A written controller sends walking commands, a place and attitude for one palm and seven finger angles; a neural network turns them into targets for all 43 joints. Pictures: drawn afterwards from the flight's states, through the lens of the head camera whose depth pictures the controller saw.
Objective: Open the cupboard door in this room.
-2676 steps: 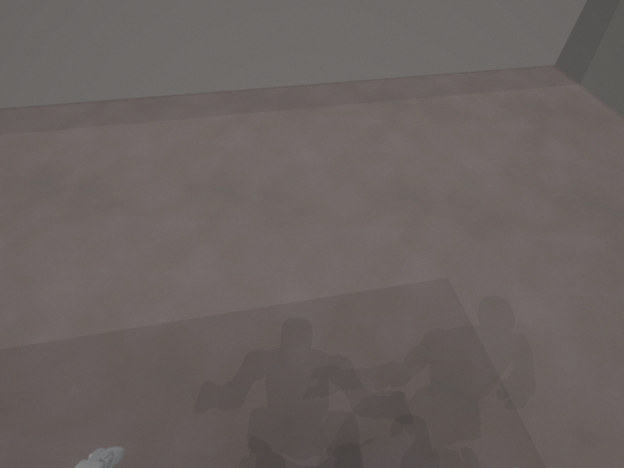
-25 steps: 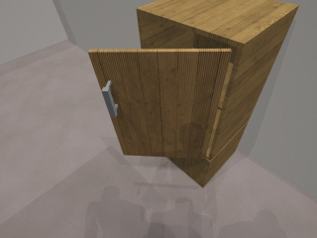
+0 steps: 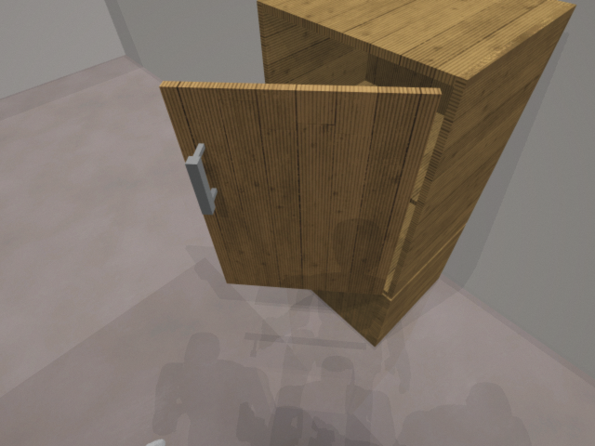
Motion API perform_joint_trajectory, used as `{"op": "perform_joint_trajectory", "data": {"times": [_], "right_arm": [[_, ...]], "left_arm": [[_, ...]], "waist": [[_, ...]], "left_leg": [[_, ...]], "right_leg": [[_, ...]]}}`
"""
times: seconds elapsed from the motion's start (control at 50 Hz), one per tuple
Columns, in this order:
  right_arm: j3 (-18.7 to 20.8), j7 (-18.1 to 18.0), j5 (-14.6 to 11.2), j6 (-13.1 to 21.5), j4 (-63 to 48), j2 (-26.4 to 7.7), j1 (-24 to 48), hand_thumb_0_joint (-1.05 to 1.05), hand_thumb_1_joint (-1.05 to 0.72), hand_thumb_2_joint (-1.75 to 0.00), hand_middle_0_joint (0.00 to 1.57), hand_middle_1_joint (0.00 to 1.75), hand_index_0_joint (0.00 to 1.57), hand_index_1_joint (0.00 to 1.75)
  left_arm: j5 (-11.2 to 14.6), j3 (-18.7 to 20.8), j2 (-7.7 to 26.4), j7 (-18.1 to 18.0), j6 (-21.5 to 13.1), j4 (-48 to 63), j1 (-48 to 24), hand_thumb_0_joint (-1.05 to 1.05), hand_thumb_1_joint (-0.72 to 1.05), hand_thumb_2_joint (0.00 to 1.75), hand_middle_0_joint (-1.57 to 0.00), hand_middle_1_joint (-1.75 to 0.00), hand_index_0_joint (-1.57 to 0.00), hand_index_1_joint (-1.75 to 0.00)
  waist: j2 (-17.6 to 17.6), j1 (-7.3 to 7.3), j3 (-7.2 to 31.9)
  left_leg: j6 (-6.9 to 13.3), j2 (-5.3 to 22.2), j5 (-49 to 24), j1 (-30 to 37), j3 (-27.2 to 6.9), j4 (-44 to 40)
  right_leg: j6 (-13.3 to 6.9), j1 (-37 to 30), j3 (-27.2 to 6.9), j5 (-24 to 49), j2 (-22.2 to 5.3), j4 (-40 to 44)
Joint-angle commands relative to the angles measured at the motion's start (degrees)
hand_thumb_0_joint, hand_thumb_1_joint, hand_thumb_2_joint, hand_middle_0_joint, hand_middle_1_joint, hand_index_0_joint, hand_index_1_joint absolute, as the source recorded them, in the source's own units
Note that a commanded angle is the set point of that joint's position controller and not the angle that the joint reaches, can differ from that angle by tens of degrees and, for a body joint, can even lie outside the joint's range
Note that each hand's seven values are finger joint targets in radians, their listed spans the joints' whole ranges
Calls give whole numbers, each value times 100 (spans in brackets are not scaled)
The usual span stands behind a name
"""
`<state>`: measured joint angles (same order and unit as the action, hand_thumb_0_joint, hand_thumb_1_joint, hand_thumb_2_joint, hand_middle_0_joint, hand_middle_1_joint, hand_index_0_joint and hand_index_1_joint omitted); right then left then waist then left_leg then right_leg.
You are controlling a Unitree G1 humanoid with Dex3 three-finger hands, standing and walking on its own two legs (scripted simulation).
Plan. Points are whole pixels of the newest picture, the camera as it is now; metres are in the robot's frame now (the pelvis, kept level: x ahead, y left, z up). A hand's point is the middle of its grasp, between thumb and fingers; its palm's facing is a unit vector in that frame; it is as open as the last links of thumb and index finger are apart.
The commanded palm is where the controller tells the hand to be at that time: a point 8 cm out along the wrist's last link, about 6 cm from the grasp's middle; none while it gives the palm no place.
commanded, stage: raise the hand with hooked fingers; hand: left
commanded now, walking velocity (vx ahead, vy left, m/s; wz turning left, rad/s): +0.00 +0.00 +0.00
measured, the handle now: (204, 179) +0.55 +0.21 +0.02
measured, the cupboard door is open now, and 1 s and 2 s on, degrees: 41 41 41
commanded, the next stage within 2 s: none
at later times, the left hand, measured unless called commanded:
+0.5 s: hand (142, 423) +0.16 +0.22 -0.04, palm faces +0.01 -1.00 -0.04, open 9.6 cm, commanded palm +0.14 +0.27 -0.03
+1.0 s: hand (110, 368) +0.21 +0.27 -0.01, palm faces -0.02 -1.00 -0.06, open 12.5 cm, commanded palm +0.19 +0.32 +0.01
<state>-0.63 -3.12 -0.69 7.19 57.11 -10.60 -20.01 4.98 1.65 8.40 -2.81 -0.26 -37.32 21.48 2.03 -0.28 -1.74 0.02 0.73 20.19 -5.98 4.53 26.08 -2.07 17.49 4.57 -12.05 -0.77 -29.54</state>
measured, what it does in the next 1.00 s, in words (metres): lowers itself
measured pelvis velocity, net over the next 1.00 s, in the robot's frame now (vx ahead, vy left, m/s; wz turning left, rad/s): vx -0.02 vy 0.03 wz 0.04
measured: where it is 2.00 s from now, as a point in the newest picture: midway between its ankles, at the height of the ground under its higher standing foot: outside the picture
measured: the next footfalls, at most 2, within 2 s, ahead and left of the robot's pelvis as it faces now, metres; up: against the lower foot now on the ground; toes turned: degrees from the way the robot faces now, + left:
none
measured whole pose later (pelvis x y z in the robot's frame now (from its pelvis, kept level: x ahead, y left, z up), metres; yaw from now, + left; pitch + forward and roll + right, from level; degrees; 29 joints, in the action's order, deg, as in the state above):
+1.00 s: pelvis -0.02 +0.03 -0.06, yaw +2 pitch +12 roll -3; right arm -0.7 -2.7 -1.3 15.1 30.6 -17.6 -15.9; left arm 18.6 17.1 19.3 23.7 -17.7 -5.8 13.5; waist 0.5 0.9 5.2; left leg 2.8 -0.1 32.4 -37.6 0.9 57.9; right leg 0.2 44.2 6.8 -19.6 -3.3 -52.0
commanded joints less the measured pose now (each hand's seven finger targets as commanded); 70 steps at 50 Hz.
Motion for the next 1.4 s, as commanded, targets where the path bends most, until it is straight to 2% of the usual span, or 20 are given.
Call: {"op": "perform_joint_trajectory", "data": {"times": [0.0,0.02,0.04,0.06,0.08,0.1,0.16,0.22,0.26,0.34,0.4,0.46,0.48,0.56,0.6,0.76,0.88,0.98,1.28,1.38], "right_arm": [[327,-188,-129,1184,-1803,-1106,977,0,-90,-90,20,30,20,30],[445,-145,-51,1235,-1910,-1181,800,0,-90,-90,20,30,20,30],[485,-84,-12,1291,-2147,-1115,867,0,-90,-90,20,30,20,30],[507,25,-20,1338,-2363,-1095,940,0,-90,-90,20,30,20,30],[500,133,-1,1361,-2582,-1036,967,0,-90,-90,20,30,20,30],[554,215,-10,1346,-2734,-1058,1089,0,-90,-90,20,30,20,30],[650,445,-52,1291,-3216,-1261,1181,0,-90,-90,20,30,20,30],[607,316,-218,1120,-3789,-1318,1354,0,-90,-90,20,30,20,30],[576,221,-202,1076,-3987,-1348,1260,0,-90,-90,20,30,20,30],[500,163,-81,1048,-3862,-1167,784,0,-90,-90,20,30,20,30],[418,155,-14,1032,-3643,-1157,691,0,-90,-90,20,30,20,30],[323,95,-44,997,-3521,-1236,776,0,-90,-90,20,30,20,30],[313,78,-80,986,-3551,-1224,800,0,-90,-90,20,30,20,30],[268,38,-118,960,-3670,-1164,984,0,-90,-90,20,30,20,30],[236,57,-108,950,-3694,-1110,951,0,-90,-90,20,30,20,30],[208,39,-77,1070,-3624,-1273,745,0,-90,-90,20,30,20,30],[245,-15,-108,1103,-3536,-1360,513,0,-90,-90,20,30,20,30],[237,-14,-121,1046,-3450,-1386,456,0,-90,-90,20,30,20,30],[124,-71,-122,878,-3357,-1415,479,0,-90,-90,20,30,20,30],[103,-104,-137,811,-3332,-1443,488,0,-90,-90,20,30,20,30]], "left_arm": [[558,546,725,-98,-985,3204,-1004,0,78,85,-21,-37,-21,-37],[579,922,966,123,-1362,3007,-795,0,76,84,-21,-39,-21,-39],[678,964,677,412,-1697,2540,66,0,74,83,-21,-40,-21,-40],[749,1178,700,743,-2081,2244,629,0,71,82,-21,-42,-21,-42],[852,1092,502,1107,-2522,2244,937,0,69,81,-22,-43,-22,-43],[968,1157,477,1486,-2968,2172,1116,0,67,80,-22,-45,-22,-45],[1109,1311,837,2655,-3991,2144,967,0,60,77,-22,-50,-22,-50],[1489,1447,1074,3113,-3513,2746,251,0,53,74,-23,-54,-23,-54],[1697,1570,1285,3021,-3228,3575,-608,0,48,72,-23,-57,-23,-57],[1319,1377,1317,2442,-3328,5083,-1083,0,39,68,-24,-63,-24,-63],[1104,1157,1300,2323,-3221,5340,-940,0,32,65,-24,-68,-24,-68],[1112,1195,1437,2431,-2762,4727,-1095,0,25,62,-25,-72,-25,-72],[1114,1165,1401,2502,-2612,4712,-1114,0,22,61,-25,-74,-25,-74],[1335,1678,1657,2553,-1995,4460,-601,0,13,57,-25,-80,-25,-80],[1404,1730,1612,2504,-1894,4612,-578,0,8,55,-26,-82,-26,-82],[1467,1822,1736,2462,-2157,4433,-1090,0,-10,47,-27,-94,-27,-94],[1469,2035,2084,2610,-2175,4480,-1389,0,-24,41,-28,-103,-28,-103],[1515,2160,2218,2697,-2067,4278,-1550,0,-36,36,-29,-111,-29,-111],[1694,2684,2857,3283,-1695,3281,-2855,0,-50,30,-30,-120,-30,-120],[1730,2879,3132,3479,-1620,2768,-3307,0,-50,30,-30,-120,-30,-120]], "waist": [[-651,325,-121],[-1178,276,202],[-1508,47,267],[-1009,-174,396],[-1118,-257,660],[-1274,-295,741],[-844,-188,1056],[-968,-187,1412],[-322,-91,1581],[386,85,2312],[736,194,2357],[363,302,1842],[165,285,1983],[90,-61,2206],[-34,-71,2319],[-51,44,1768],[347,39,2126],[519,64,1984],[409,55,2097],[204,62,2037]], "left_leg": [[68,-18,-1140,-1395,-632,-30],[111,-61,-838,-1615,-522,260],[104,-98,-518,-2051,-465,518],[30,-189,-440,-2335,-386,762],[-14,-259,-431,-2609,-304,1038],[-45,-271,-338,-3034,-234,1378],[-50,-357,-135,-3708,-236,2330],[83,-451,432,-4260,-130,2646],[112,-398,336,-4188,-232,2793],[125,-178,-505,-3665,-470,2878],[81,-81,-1121,-3315,-639,2852],[67,-49,-684,-3632,-783,2763],[66,-68,-521,-3704,-775,2678],[-8,-122,-695,-3658,-819,2331],[-28,-124,-794,-3594,-803,2216],[-68,-113,-538,-3581,-810,2066],[-122,-76,-1247,-3009,-821,1992],[-161,-31,-1835,-2732,-814,1964],[-107,-47,-2152,-2423,-733,1731],[-18,-87,-1670,-2590,-660,1620]], "right_leg": [[79,51,-309,89,-172,299],[151,273,-223,-440,-180,209],[171,426,-220,-893,-186,6],[93,410,-325,-969,-242,-268],[73,436,-335,-840,-223,-625],[66,541,-462,-756,-234,-889],[-51,900,-955,-573,-376,-1476],[69,1151,-1305,-1631,-408,-1359],[27,1468,-1198,-1821,-295,-1599],[15,1492,-643,-444,-69,-2282],[-20,1763,-288,143,14,-2543],[-6,1978,-113,-324,107,-2462],[50,1862,-104,-457,75,-2390],[15,1337,-11,-437,67,-2269],[52,1228,41,-377,41,-2194],[8,1481,54,-697,42,-2036],[21,1209,42,-140,37,-1970],[30,1124,60,298,62,-1886],[4,498,-38,935,87,-1527],[9,338,-128,741,69,-1354]]}}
